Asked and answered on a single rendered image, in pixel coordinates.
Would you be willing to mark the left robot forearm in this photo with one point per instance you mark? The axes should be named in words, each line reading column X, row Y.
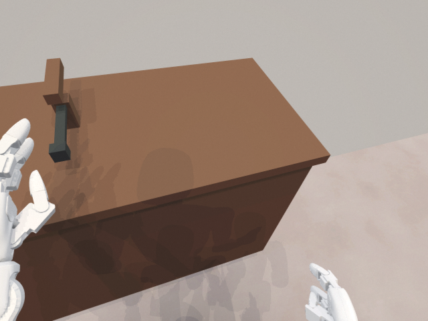
column 12, row 294

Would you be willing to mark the tap lever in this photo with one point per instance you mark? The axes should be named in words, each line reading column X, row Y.
column 59, row 150

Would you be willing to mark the left robot hand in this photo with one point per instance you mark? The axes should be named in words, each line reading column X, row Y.
column 15, row 149

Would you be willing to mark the right robot hand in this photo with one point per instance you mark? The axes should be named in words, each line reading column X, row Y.
column 335, row 305

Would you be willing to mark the counter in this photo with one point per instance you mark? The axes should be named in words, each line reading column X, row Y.
column 173, row 171

